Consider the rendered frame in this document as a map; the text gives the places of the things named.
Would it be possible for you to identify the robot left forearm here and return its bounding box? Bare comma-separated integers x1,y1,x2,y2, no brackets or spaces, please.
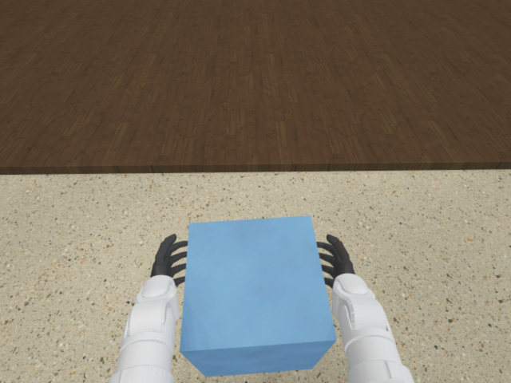
108,275,180,383

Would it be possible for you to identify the carton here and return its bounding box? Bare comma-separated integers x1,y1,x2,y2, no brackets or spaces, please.
180,215,337,377

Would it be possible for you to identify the robot left hand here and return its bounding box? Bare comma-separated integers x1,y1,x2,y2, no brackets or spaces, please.
150,234,188,286

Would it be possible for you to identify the robot right forearm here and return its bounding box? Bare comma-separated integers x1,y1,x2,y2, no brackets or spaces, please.
331,274,414,383

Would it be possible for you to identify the robot right hand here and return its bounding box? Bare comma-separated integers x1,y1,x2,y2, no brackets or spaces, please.
316,234,355,288

